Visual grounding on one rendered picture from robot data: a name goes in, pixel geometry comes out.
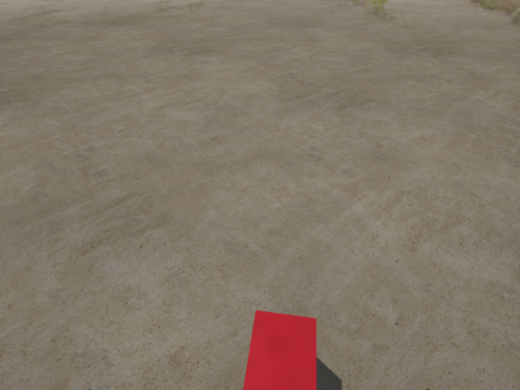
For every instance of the carton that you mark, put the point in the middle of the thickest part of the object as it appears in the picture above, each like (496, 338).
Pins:
(282, 353)

